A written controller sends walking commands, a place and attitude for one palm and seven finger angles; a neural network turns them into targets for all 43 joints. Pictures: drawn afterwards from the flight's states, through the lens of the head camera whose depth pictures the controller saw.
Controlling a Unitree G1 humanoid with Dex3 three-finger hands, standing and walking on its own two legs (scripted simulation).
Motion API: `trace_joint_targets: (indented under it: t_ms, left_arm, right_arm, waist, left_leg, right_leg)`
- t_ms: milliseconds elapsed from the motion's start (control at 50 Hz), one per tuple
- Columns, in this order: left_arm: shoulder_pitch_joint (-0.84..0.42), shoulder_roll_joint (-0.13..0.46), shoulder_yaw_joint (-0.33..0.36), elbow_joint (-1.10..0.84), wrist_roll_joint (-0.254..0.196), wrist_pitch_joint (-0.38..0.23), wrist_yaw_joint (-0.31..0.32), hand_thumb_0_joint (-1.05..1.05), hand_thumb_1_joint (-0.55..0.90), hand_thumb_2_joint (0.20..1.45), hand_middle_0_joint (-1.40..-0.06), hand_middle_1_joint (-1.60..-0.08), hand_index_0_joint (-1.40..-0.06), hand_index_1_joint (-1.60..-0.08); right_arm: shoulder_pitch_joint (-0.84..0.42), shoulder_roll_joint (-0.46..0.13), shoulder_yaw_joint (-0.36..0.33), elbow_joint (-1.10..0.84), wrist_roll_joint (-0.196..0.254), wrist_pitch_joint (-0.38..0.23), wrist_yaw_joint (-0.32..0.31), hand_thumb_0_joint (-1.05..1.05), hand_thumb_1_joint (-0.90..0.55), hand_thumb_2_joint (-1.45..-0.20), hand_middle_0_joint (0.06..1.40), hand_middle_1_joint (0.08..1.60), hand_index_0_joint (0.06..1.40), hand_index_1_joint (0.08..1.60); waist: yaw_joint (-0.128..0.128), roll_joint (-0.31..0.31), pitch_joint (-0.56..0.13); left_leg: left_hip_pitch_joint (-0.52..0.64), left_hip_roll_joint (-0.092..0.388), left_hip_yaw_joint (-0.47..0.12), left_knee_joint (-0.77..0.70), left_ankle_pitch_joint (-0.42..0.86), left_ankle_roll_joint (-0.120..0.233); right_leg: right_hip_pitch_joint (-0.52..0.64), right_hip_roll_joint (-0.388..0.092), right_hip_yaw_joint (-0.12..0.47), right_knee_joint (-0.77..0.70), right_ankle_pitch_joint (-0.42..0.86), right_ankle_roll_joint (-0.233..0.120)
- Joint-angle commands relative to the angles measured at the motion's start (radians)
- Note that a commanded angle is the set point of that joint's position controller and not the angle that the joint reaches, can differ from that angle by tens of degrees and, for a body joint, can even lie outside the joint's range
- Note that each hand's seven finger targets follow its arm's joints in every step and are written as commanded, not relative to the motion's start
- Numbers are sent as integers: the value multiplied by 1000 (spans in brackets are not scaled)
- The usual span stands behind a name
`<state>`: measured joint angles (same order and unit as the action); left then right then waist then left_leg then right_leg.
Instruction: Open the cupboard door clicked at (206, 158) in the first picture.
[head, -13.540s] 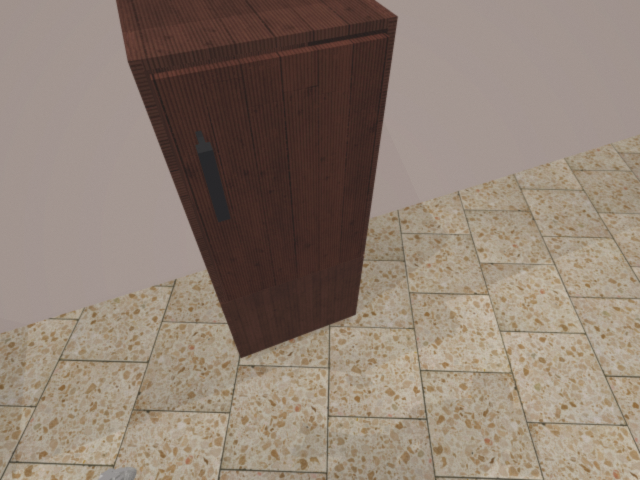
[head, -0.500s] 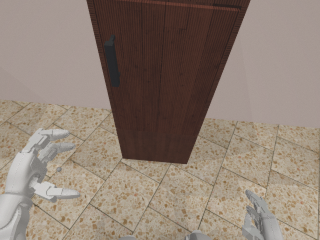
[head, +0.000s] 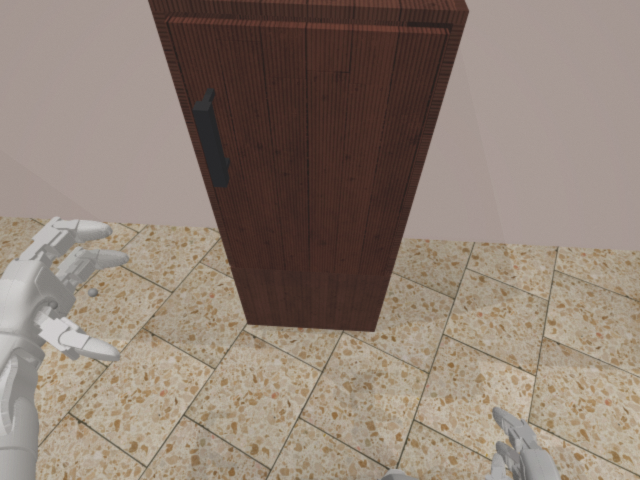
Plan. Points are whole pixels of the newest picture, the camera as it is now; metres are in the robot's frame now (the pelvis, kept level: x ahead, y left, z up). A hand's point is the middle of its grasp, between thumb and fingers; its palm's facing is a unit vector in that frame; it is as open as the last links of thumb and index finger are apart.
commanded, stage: raise the hand with hooked fingers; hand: left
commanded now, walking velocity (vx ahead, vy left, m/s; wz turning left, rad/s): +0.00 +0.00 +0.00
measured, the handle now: (215, 139) +0.60 +0.21 +0.07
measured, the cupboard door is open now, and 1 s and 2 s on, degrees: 0 0 0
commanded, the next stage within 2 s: move the hooked fingers beside the handle in 0.40 s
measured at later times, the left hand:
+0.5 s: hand (94, 302) +0.29 +0.27 +0.09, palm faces +0.02 -1.00 -0.03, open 14.0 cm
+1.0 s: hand (124, 244) +0.37 +0.27 +0.08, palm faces +0.00 -1.00 -0.01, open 14.0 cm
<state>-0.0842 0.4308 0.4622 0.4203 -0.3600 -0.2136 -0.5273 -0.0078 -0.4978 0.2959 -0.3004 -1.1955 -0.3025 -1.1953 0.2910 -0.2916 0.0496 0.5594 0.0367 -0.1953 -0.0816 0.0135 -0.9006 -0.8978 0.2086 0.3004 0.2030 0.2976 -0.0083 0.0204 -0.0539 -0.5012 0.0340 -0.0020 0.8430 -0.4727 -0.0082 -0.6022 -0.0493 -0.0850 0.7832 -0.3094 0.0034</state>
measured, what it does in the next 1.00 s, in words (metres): stands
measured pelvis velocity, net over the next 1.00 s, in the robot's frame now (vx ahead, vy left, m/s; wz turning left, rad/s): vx -0.01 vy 0.00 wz -0.02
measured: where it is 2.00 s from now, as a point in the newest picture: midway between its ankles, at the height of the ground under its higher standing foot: outside the picture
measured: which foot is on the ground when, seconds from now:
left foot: down 0.00-1.00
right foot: down 0.00-1.00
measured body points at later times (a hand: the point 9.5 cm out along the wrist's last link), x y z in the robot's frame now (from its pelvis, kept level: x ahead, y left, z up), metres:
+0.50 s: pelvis -0.01 +0.00 +0.00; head +0.03 +0.00 +0.45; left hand +0.28 +0.33 +0.09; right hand +0.15 -0.24 -0.08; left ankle -0.03 +0.12 -0.70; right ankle +0.05 -0.13 -0.70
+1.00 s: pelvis -0.01 +0.00 +0.00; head +0.06 +0.01 +0.44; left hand +0.37 +0.32 +0.08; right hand +0.09 -0.26 -0.10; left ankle -0.03 +0.12 -0.70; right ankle +0.05 -0.13 -0.70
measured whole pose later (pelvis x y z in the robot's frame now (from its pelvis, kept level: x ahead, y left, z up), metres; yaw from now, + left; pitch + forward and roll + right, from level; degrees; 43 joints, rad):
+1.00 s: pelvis -0.01 +0.00 +0.00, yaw -1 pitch +11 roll -1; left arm -0.41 0.50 0.48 0.75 -0.27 -0.27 -0.52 -0.01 -0.50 0.30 -0.30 -1.20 -0.30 -1.20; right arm 0.34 -0.29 0.05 0.56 0.03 -0.14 -0.07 0.01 -0.90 -0.90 0.21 0.30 0.20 0.30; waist -0.05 0.00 -0.05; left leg -0.59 0.04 0.02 0.87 -0.47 0.00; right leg -0.70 -0.04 -0.06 0.80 -0.29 0.01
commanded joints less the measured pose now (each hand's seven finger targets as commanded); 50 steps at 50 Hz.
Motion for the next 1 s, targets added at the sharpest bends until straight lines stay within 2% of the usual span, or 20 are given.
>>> trace_joint_targets:
  t_ms: [0,60,80,200,240,280,400,440,480,520,560,600,660,700,760,800,840,900,940,980]
  left_arm:
    - [-158,241,72,-175,-23,-59,-4,0,-500,300,-300,-1200,-300,-1200]
    - [-185,285,107,-210,-19,-76,14,0,-500,300,-300,-1200,-300,-1200]
    - [-171,268,103,-201,-21,-79,19,0,-500,300,-300,-1200,-300,-1200]
    - [-195,251,79,-218,-10,-101,29,0,-500,300,-300,-1200,-300,-1200]
    - [-201,260,80,-206,-13,-97,25,0,-500,300,-300,-1200,-300,-1200]
    - [-207,254,75,-193,-12,-94,17,0,-500,300,-300,-1200,-300,-1200]
    - [-212,241,65,-178,-17,-85,7,0,-500,300,-300,-1200,-300,-1200]
    - [-227,254,65,-203,-12,-90,9,0,-500,300,-300,-1200,-300,-1200]
    - [-212,259,80,-199,-12,-89,12,0,-500,300,-300,-1200,-300,-1200]
    - [-264,242,59,-175,-12,-88,13,0,-500,300,-300,-1200,-300,-1200]
    - [-361,280,74,-110,-9,-80,12,0,-500,300,-300,-1200,-300,-1200]
    - [-449,266,36,-69,12,-86,8,0,-500,300,-300,-1200,-300,-1200]
    - [-539,266,-3,-67,31,-99,0,0,-500,300,-300,-1200,-300,-1200]
    - [-545,266,-2,-24,38,-98,6,0,-500,300,-300,-1200,-300,-1200]
    - [-541,343,73,83,42,-91,14,0,-500,300,-300,-1200,-300,-1200]
    - [-550,363,89,108,51,-91,17,0,-500,300,-300,-1200,-300,-1200]
    - [-558,383,99,108,58,-101,18,0,-500,300,-300,-1200,-300,-1200]
    - [-599,356,71,119,64,-114,17,0,-500,300,-300,-1200,-300,-1200]
    - [-620,387,97,138,56,-125,14,0,-500,300,-300,-1200,-300,-1200]
    - [-656,397,99,163,65,-129,10,0,-500,300,-300,-1200,-300,-1200]
  right_arm:
    - [-35,-133,-63,-158,6,-48,-2,0,-900,-900,200,300,200,300]
    - [-32,-134,-64,-163,0,-46,-3,0,-900,-900,200,300,200,300]
    - [-27,-131,-65,-162,0,-46,-4,0,-900,-900,200,300,200,300]
    - [-27,-126,-65,-152,3,-51,-9,0,-900,-900,200,300,200,300]
    - [-24,-132,-62,-153,-1,-51,-13,0,-900,-900,200,300,200,300]
    - [-29,-130,-61,-149,1,-52,-15,0,-900,-900,200,300,200,300]
    - [-35,-129,-58,-151,4,-56,-17,0,-900,-900,200,300,200,300]
    - [-35,-131,-56,-151,0,-59,-17,0,-900,-900,200,300,200,300]
    - [-30,-128,-57,-152,-1,-60,-16,0,-900,-900,200,300,200,300]
    - [-29,-130,-56,-140,1,-60,-20,0,-900,-900,200,300,200,300]
    - [-24,-138,-54,-125,2,-52,-28,0,-900,-900,200,300,200,300]
    - [-20,-137,-52,-116,4,-50,-33,0,-900,-900,200,300,200,300]
    - [-6,-137,-53,-112,3,-51,-37,0,-900,-900,200,300,200,300]
    - [6,-138,-54,-106,1,-47,-34,0,-900,-900,200,300,200,300]
    - [26,-151,-53,-101,-5,-29,-26,0,-900,-900,200,300,200,300]
    - [31,-150,-55,-106,-6,-16,-17,0,-900,-900,200,300,200,300]
    - [42,-153,-57,-117,-10,-4,-10,0,-900,-900,200,300,200,300]
    - [60,-151,-63,-118,-6,12,-2,0,-900,-900,200,300,200,300]
    - [74,-160,-66,-116,-8,22,-2,0,-900,-900,200,300,200,300]
    - [86,-161,-69,-107,-7,34,-1,0,-900,-900,200,300,200,300]
  waist:
    - [21,32,-227]
    - [26,47,-243]
    - [22,26,-249]
    - [12,78,-237]
    - [11,36,-230]
    - [9,61,-220]
    - [9,38,-211]
    - [11,81,-226]
    - [15,49,-253]
    - [-1,41,-220]
    - [-18,14,-182]
    - [-30,59,-175]
    - [-32,103,-255]
    - [-29,85,-274]
    - [-13,11,-284]
    - [-3,55,-300]
    - [-1,53,-327]
    - [-17,75,-327]
    - [-20,40,-340]
    - [-26,62,-353]
  left_leg:
    - [-46,-47,4,-158,293,14]
    - [-31,-46,2,-163,299,15]
    - [-34,-47,7,-161,299,17]
    - [-18,-46,9,-166,281,15]
    - [-29,-44,3,-165,278,16]
    - [-24,-44,5,-170,263,15]
    - [-32,-45,1,-170,250,14]
    - [-12,-45,-3,-166,271,13]
    - [-9,-44,-4,-167,291,11]
    - [-17,-43,-5,-165,271,11]
    - [-58,-43,-3,-155,213,11]
    - [-50,-44,-8,-161,190,10]
    - [-7,-44,-13,-153,220,9]
    - [-9,-43,-16,-151,244,6]
    - [-73,-41,-14,-140,266,6]
    - [-85,-43,-2,-136,285,5]
    - [-85,-41,-3,-128,323,7]
    - [-74,-37,2,-127,324,7]
    - [-87,-36,1,-119,335,10]
    - [-94,-37,6,-117,328,11]
  right_leg:
    - [280,42,51,-94,153,-28]
    - [290,46,52,-90,152,-32]
    - [298,45,55,-93,157,-28]
    - [277,45,56,-99,144,-27]
    - [286,49,55,-96,140,-29]
    - [272,46,55,-102,130,-28]
    - [263,46,54,-104,113,-27]
    - [261,51,49,-89,130,-33]
    - [278,49,44,-85,158,-29]
    - [245,49,43,-90,144,-26]
    - [221,49,58,-101,78,-24]
    - [187,45,53,-97,49,-27]
    - [188,47,53,-79,80,-33]
    - [186,47,46,-70,107,-32]
    - [228,47,52,-57,141,-31]
    - [242,42,58,-49,171,-31]
    - [257,50,58,-36,210,-35]
    - [220,53,54,-36,211,-30]
    - [241,59,58,-32,229,-33]
    - [236,55,64,-31,234,-29]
